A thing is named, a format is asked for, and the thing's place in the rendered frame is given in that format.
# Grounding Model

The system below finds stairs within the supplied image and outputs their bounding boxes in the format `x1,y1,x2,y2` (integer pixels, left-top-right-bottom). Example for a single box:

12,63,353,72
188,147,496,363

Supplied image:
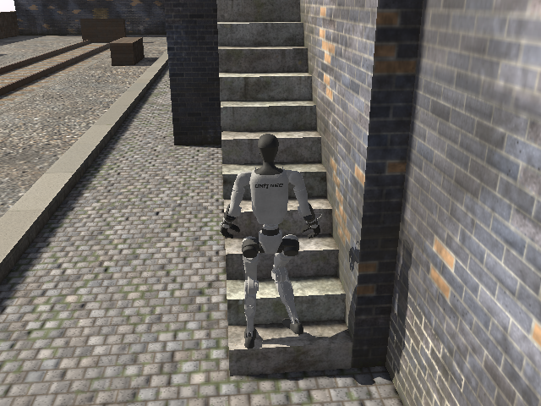
216,0,353,376

